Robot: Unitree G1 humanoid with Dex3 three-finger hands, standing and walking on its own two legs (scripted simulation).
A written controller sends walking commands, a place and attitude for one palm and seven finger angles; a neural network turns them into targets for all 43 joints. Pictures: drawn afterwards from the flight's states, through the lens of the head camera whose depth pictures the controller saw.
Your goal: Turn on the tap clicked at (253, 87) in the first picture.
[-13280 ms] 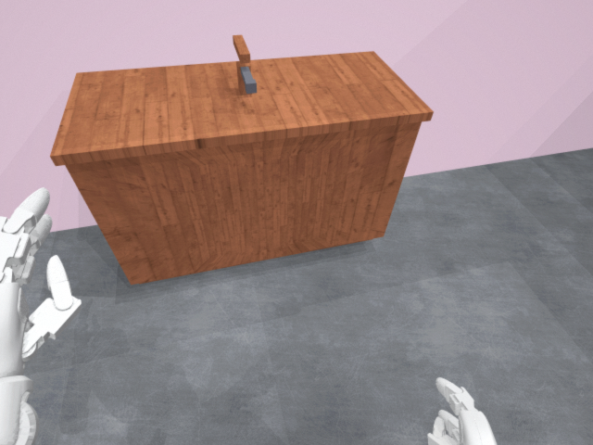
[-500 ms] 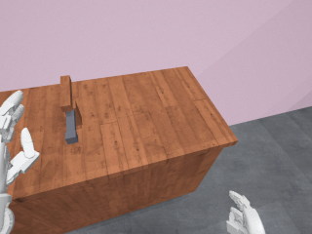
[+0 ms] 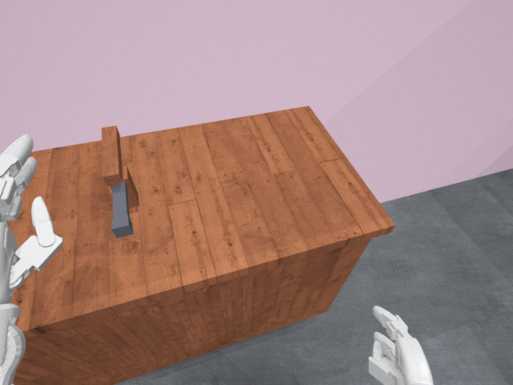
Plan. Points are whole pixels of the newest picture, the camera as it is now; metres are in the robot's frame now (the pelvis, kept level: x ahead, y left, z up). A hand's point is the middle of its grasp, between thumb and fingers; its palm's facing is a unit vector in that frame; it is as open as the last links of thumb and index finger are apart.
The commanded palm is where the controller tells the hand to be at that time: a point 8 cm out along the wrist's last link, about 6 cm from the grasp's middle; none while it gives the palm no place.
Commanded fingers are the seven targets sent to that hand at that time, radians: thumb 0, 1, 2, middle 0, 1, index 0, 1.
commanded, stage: come to a stop and stand still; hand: left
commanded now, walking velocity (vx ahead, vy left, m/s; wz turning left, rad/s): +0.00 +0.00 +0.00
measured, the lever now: (122, 226) +0.35 +0.27 +0.01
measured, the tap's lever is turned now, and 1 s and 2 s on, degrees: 0 0 0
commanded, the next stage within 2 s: look again from close up in 0.62 s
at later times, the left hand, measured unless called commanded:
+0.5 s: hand (57, 230) +0.24 +0.27 +0.16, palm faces +0.38 -0.84 -0.39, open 7.4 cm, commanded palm +0.18 +0.29 +0.18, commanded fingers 0.00 0.90 0.90 -0.20 -0.30 -0.20 -0.30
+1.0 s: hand (68, 237) +0.24 +0.25 +0.15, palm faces +0.38 -0.85 -0.38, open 7.4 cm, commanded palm +0.18 +0.28 +0.18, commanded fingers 0.00 0.90 0.90 -0.20 -0.30 -0.20 -0.30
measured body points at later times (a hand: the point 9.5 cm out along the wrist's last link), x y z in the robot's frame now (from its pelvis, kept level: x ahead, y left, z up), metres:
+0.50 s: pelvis +0.03 +0.01 +0.00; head +0.06 +0.04 +0.45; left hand +0.22 +0.31 +0.18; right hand +0.23 -0.20 -0.06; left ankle +0.06 +0.09 -0.74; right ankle +0.02 -0.16 -0.74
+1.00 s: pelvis +0.03 +0.00 +0.00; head +0.05 +0.02 +0.45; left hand +0.21 +0.29 +0.17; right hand +0.21 -0.23 -0.07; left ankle +0.06 +0.09 -0.74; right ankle +0.02 -0.16 -0.74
